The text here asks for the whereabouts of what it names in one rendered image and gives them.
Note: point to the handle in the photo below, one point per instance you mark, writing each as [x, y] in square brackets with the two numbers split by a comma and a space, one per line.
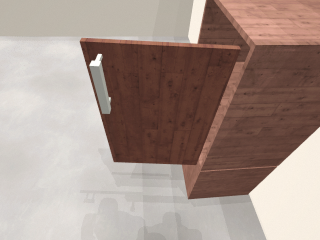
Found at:
[100, 84]

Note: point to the cupboard door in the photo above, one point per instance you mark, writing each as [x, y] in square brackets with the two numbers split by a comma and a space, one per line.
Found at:
[164, 96]

